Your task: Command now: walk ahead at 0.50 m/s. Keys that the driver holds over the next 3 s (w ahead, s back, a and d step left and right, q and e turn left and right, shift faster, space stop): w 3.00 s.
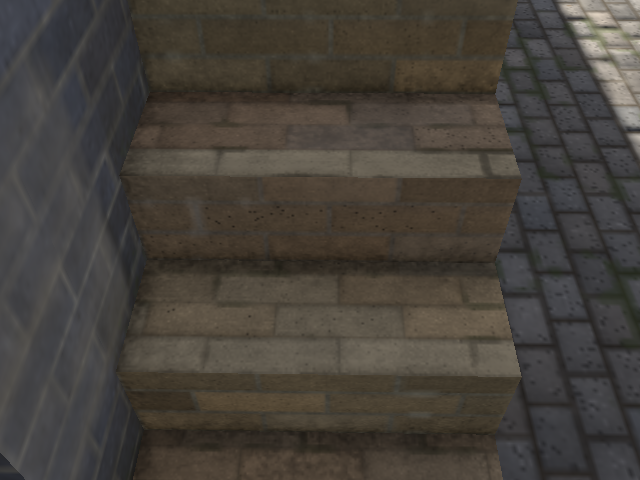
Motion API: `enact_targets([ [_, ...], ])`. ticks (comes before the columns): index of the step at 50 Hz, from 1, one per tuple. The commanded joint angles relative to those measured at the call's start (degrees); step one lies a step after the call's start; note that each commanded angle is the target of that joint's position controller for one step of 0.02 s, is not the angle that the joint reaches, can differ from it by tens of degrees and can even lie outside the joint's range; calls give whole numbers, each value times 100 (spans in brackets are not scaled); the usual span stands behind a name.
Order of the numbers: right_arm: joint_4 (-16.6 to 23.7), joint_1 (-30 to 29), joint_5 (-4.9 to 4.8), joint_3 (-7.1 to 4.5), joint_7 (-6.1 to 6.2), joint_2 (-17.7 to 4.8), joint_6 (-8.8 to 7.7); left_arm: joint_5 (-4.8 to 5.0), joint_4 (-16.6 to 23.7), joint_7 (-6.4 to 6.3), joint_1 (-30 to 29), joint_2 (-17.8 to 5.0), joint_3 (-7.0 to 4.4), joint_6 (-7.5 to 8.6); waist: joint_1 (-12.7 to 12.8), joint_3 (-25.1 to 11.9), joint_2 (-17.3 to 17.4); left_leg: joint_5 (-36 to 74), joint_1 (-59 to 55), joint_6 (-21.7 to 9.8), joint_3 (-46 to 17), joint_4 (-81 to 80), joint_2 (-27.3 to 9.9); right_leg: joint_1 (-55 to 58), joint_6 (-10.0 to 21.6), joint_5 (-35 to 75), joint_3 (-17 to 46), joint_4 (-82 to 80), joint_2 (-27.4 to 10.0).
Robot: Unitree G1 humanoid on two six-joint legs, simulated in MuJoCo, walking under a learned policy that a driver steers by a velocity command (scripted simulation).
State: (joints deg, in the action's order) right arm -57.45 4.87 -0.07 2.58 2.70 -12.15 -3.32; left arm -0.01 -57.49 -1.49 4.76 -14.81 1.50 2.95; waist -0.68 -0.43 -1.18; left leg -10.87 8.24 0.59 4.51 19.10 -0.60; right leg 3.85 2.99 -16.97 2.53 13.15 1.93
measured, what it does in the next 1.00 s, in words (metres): stands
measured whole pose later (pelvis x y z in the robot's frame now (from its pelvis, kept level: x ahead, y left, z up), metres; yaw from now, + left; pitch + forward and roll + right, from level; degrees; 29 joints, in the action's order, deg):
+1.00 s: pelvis -0.02 -0.02 +0.00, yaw -1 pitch +0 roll +1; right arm -57.9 3.8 0.1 3.1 2.2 -13.8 -4.1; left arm 0.3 -60.3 -1.1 4.4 -16.3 2.2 3.8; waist -0.2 -0.5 -0.6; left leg -7.3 8.0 2.4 4.0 15.1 -2.6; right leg 3.6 4.4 -13.2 3.6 9.5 3.9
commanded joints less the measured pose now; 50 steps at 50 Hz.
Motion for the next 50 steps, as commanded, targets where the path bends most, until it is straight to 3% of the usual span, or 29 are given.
enact_targets([
  [1,286,-312,18,-115,5,-624,-62,24,197,-18,-201,-656,-115,80,17,-265,5,1559,-452,-98,-575,-169,-531,-364,-27,2480,506,-137,-779],
  [17,211,-402,29,-97,-47,-661,-136,13,60,23,-207,-762,-82,156,27,-233,104,1515,-465,-40,-634,-383,-615,-463,-14,2247,596,-335,-793],
  [50,258,-404,16,-56,-39,-758,-142,30,-24,20,-271,-900,-59,147,54,-388,89,1947,-485,52,-548,-288,-691,-253,1,3218,664,-230,-828],
])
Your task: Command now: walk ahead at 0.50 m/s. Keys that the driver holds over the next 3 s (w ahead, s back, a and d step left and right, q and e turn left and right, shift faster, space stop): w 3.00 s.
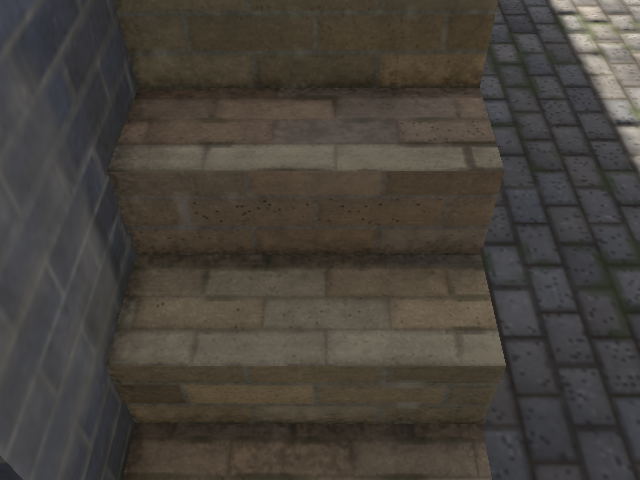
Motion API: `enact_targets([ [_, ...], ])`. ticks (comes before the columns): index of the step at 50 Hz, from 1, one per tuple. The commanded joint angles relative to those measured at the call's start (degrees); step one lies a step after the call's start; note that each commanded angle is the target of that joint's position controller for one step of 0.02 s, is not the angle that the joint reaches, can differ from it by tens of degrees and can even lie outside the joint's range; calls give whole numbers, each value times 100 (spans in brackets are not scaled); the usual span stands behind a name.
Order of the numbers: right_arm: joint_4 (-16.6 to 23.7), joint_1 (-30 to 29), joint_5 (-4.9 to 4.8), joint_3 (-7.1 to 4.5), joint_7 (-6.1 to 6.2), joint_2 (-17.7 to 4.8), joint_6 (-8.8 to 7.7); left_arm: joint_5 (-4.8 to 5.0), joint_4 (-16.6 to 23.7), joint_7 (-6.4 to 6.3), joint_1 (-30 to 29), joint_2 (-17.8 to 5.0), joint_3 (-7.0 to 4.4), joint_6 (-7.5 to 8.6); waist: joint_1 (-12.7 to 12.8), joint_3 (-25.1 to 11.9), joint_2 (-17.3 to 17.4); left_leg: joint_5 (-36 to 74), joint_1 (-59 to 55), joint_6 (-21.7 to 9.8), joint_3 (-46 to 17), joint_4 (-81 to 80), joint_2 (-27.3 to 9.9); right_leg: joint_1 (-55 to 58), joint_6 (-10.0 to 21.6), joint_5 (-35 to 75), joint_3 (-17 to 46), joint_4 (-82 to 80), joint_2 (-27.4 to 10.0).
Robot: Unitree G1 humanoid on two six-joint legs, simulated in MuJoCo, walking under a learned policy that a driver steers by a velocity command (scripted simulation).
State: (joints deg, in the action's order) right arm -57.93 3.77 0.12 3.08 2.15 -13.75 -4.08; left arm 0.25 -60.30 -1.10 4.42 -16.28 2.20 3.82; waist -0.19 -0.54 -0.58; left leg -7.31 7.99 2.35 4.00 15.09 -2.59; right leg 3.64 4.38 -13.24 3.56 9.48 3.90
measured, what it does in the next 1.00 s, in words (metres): stands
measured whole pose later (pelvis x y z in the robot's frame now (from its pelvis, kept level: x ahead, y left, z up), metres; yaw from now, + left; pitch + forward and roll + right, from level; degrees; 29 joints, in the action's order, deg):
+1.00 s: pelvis +0.00 -0.01 +0.00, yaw -1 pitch +0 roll +1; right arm -57.0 5.3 -0.3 3.0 1.3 -14.7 -3.7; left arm 0.1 -61.9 -1.0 6.5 -17.0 2.5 4.1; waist 0.0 -0.3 -0.2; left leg -8.2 7.7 3.8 3.8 15.8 -4.3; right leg 4.9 5.6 -12.4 4.7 7.6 5.4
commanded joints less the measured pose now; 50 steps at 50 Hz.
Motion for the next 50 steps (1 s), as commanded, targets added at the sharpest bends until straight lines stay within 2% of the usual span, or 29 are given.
enact_targets([
  [1,309,-294,-2,-105,16,-600,-65,4,255,-19,-236,-758,-129,59,6,-378,28,1591,-461,-122,-493,116,-493,-229,-138,2860,564,137,-1024],
  [35,391,-231,-6,-99,19,-643,-34,9,237,-22,-187,-848,-133,35,16,-357,32,1543,-455,-38,-403,145,-529,-180,-110,3184,657,133,-998],
  [37,386,-193,-14,-95,18,-639,-20,39,205,-15,-100,-872,-147,30,29,-337,38,1599,-479,-33,-418,156,-531,-175,-129,3245,639,117,-1000],
  [38,391,-186,-11,-108,11,-702,-25,24,207,-18,-105,-876,-148,39,32,-335,34,1628,-469,-45,-418,176,-549,-156,-133,3290,651,106,-1010],
  [42,374,-156,-44,-88,-12,-656,-26,-22,139,11,-11,-819,-121,56,41,-327,14,1528,-487,-60,-451,202,-566,-125,-105,3328,653,55,-1048],
  [45,381,-117,-42,-117,-57,-726,-28,-19,79,-4,44,-867,-114,69,33,-248,-1,1442,-452,-32,-457,197,-542,-169,-100,3245,657,37,-1001],
  [50,398,-97,-42,-125,-77,-709,-26,-11,43,-18,74,-888,-101,90,31,-272,40,1477,-471,-20,-445,218,-538,-174,-86,3319,667,53,-1005],
])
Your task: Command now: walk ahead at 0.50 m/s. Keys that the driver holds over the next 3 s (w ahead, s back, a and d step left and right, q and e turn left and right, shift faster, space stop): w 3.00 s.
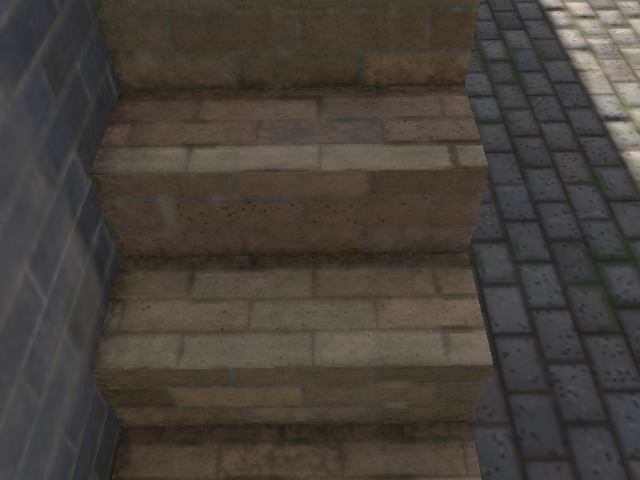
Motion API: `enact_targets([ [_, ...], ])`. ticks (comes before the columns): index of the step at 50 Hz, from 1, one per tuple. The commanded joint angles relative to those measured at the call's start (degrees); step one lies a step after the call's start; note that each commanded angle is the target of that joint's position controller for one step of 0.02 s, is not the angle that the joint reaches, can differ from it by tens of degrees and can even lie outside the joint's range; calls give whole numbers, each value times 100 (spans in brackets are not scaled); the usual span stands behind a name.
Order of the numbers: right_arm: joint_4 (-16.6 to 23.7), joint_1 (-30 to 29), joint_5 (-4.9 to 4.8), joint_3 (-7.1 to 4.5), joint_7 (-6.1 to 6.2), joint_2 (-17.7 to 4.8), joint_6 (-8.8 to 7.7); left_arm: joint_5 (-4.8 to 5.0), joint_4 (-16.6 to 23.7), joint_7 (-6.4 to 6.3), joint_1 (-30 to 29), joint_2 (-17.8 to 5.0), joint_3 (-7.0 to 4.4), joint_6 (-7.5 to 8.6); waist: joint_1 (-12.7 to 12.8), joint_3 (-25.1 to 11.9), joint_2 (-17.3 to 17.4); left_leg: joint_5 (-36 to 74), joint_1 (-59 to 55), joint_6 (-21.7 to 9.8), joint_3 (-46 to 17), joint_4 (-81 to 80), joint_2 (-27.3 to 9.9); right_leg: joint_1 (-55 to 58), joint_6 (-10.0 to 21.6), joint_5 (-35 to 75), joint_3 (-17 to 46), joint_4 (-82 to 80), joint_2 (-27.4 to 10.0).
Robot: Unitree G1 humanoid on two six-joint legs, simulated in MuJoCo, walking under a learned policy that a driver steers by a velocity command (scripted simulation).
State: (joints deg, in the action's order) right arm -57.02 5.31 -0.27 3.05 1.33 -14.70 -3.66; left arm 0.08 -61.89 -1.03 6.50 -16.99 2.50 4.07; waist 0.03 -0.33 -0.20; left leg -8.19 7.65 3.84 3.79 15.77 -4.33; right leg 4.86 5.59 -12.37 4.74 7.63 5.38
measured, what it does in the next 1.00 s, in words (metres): stands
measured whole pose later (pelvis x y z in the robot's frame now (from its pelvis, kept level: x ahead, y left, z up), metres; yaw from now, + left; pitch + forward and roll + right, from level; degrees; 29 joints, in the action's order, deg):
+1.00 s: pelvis +0.00 +0.00 +0.00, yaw -1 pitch +0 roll +1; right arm -56.3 6.4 -0.3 2.7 1.2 -14.8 -3.5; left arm 0.2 -62.2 -1.2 7.4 -17.3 2.9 4.1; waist 0.2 -0.2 -0.3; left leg -8.0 7.2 3.7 3.8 15.4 -4.3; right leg 4.8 5.2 -12.2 5.6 7.9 5.2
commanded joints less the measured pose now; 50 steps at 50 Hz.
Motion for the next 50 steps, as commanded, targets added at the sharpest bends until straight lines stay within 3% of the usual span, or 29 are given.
enact_targets([
  [1,309,-245,-4,-122,7,-617,-68,8,198,-25,-123,-817,-129,66,10,-303,4,1577,-445,-168,-422,154,-364,-292,-206,3251,549,244,-1151],
  [50,365,-104,-3,-154,1,-639,-55,16,165,-35,-5,-816,-89,57,17,-223,20,1547,-516,-152,-426,87,-370,-387,-197,2979,612,219,-1102],
])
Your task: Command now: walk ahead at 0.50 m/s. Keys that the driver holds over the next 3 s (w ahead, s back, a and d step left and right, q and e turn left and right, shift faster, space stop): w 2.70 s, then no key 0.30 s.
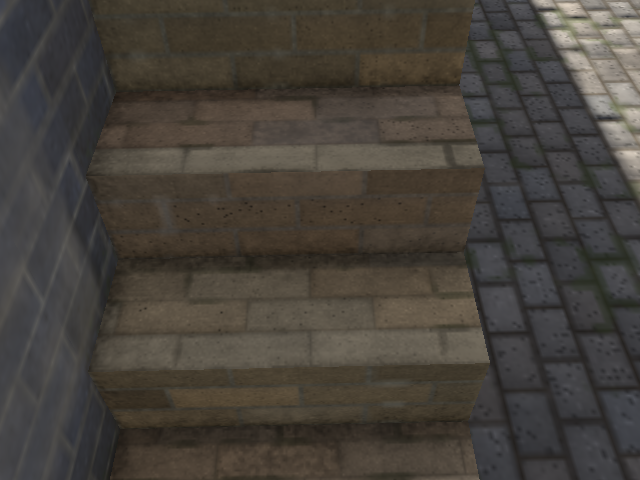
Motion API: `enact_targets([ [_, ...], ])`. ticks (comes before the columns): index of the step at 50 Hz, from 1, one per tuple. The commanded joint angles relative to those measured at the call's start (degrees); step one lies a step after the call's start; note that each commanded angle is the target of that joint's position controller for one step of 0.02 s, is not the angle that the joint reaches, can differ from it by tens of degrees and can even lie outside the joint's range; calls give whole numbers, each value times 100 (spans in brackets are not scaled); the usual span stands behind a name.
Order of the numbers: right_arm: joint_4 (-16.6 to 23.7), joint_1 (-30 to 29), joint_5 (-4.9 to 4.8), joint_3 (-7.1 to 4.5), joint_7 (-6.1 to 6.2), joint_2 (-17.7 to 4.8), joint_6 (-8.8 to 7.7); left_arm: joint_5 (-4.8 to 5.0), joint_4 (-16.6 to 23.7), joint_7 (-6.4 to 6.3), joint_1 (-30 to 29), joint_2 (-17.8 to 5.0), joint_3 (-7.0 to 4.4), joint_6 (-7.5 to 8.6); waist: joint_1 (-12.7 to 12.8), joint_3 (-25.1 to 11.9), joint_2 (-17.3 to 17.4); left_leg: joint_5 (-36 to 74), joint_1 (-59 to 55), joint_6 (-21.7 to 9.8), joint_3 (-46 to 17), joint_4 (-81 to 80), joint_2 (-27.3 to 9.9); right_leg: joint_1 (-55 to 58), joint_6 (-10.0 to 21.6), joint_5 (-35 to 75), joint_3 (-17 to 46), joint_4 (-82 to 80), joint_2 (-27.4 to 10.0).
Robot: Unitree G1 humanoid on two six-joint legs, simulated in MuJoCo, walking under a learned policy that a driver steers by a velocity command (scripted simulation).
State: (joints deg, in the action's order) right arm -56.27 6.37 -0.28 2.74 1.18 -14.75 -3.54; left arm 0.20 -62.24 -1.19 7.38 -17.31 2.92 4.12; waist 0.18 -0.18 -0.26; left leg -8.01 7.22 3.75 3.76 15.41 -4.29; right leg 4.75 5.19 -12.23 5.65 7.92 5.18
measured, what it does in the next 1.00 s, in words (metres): stands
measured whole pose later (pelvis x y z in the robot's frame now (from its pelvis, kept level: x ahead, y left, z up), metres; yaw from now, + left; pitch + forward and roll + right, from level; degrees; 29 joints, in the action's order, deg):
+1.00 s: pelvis +0.00 +0.00 +0.00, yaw -1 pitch +0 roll +1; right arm -56.3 6.4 -0.3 2.5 1.2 -14.8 -3.5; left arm 0.2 -62.2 -1.2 7.3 -17.1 2.8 4.2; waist 0.1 0.0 -0.2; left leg -7.7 7.0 3.7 3.7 15.0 -4.3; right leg 4.5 4.9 -12.0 6.3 8.1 5.1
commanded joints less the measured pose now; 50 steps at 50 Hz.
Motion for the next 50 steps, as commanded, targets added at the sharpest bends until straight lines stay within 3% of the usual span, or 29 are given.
enact_targets([
  [1,290,-209,-2,-124,15,-634,-67,4,200,-19,-94,-783,-131,53,1,-237,27,1527,-472,-142,-423,122,-373,-378,-157,2962,522,189,-1081],
  [50,280,-197,-1,-149,19,-645,-66,-1,208,-16,-100,-751,-138,55,-9,-232,28,1503,-523,-140,-417,84,-377,-427,-162,2856,569,185,-1061],
])
Next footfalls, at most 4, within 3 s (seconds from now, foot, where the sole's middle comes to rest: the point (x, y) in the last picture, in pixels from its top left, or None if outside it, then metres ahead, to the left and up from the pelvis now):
none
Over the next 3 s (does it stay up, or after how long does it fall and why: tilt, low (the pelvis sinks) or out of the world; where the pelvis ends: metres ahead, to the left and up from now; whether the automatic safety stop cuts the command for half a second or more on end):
stays up -0.01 0.01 0.00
